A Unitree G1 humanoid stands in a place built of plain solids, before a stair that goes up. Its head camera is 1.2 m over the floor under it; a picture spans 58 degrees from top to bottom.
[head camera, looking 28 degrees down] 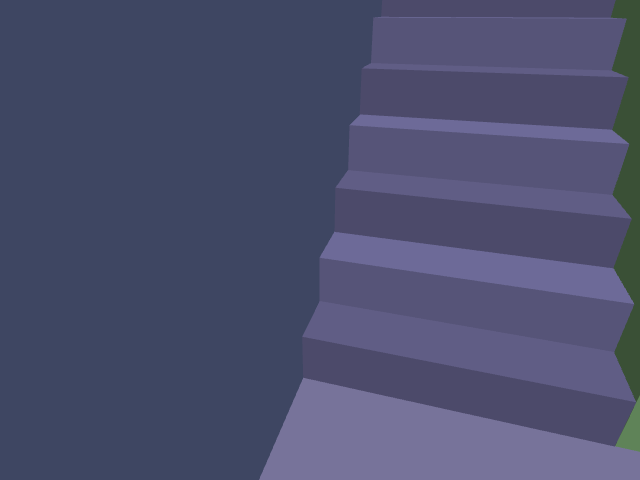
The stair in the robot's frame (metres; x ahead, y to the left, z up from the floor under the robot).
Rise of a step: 0.19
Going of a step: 0.22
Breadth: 1.02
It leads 16 degrees to the right of straight ahead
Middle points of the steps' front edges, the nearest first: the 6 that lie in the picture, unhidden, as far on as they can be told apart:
1.03 -0.43 0.20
1.24 -0.49 0.39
1.45 -0.55 0.59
1.66 -0.61 0.78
1.87 -0.67 0.98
2.08 -0.73 1.17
